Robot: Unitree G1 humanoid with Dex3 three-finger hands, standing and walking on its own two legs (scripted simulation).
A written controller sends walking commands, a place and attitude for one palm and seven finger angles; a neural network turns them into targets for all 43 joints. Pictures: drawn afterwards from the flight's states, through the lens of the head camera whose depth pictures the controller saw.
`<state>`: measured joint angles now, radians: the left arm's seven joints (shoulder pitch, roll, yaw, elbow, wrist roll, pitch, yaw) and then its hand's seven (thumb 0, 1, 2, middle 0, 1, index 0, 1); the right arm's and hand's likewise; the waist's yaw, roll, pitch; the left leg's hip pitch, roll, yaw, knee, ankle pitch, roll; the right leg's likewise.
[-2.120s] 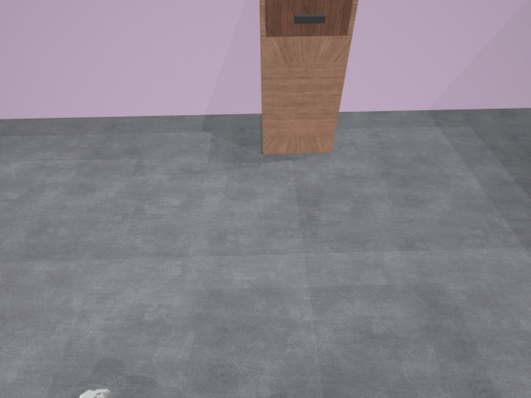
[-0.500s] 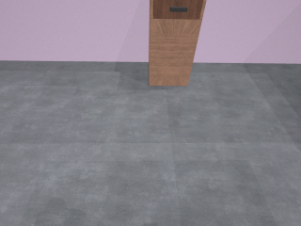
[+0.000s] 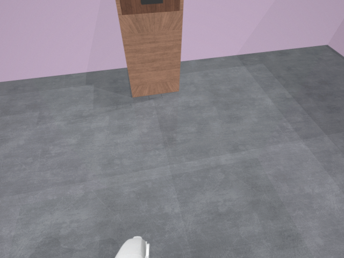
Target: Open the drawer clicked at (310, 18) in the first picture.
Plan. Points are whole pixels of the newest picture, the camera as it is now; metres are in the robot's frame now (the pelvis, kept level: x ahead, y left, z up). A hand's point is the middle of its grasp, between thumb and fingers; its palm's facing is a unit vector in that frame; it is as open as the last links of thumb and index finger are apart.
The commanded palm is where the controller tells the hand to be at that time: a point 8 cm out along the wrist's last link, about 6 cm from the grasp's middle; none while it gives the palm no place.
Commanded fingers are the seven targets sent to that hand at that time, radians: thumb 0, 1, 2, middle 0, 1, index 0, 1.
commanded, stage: walk to a spot facing it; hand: left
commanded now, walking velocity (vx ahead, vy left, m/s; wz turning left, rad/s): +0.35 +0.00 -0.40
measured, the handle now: out of the picture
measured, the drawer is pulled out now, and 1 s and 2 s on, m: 0.00 0.00 0.00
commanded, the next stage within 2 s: turn to face it in 1.56 s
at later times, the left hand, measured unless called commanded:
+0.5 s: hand (111, 180) +0.35 +0.23 -0.16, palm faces -0.24 -0.95 -0.21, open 7.4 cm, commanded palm none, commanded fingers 0.00 0.90 0.90 -0.20 -0.30 -0.20 -0.30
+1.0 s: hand (155, 141) +0.53 +0.12 -0.17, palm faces -0.34 -0.91 -0.23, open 7.2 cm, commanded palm none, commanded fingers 0.00 0.90 0.90 -0.20 -0.30 -0.20 -0.30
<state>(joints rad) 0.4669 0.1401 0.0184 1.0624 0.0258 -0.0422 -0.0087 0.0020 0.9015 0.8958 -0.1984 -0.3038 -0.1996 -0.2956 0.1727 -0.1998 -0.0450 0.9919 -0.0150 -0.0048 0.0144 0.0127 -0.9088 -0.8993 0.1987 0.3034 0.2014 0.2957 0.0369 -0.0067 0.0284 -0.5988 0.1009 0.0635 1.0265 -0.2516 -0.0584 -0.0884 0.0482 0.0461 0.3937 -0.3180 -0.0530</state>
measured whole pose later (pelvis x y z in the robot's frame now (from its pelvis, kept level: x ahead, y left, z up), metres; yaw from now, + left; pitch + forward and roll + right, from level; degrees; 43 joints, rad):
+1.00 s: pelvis +0.40 -0.05 +0.00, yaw -22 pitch +0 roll -1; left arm 0.24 0.20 0.06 1.03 0.02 -0.06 0.00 -0.03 0.94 0.90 -0.20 -0.30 -0.20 -0.30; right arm 0.24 -0.17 -0.06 1.04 -0.03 -0.02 0.00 0.02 -0.94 -0.90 0.20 0.30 0.20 0.30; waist -0.02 0.03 0.01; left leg -0.56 0.17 0.09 0.93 -0.23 -0.04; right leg -0.16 0.03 -0.12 0.41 -0.26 -0.06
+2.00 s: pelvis +0.74 -0.20 -0.01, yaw -29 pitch -2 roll +0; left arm 0.09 0.13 0.03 0.98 0.01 -0.02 0.02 -0.02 0.93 0.90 -0.20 -0.30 -0.20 -0.30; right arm 0.27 -0.15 -0.05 1.03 -0.01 0.03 -0.01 0.00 -0.91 -0.90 0.20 0.30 0.20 0.30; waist -0.06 0.02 0.04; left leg -0.52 0.12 0.07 1.06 -0.36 -0.05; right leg -0.26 -0.05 -0.27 0.52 -0.22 -0.07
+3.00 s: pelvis +0.73 -0.23 -0.01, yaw +6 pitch +0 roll +2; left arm 0.24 0.20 0.03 0.91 0.03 0.02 0.01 0.00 0.90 0.90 -0.20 -0.30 -0.20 -0.30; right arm 0.13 -0.26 -0.07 0.93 -0.01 0.08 0.03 0.01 -0.91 -0.90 0.20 0.30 0.20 0.30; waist 0.02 -0.02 0.09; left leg -0.34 0.03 0.06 0.77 -0.44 -0.06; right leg -0.24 -0.17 -0.22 0.57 -0.32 0.02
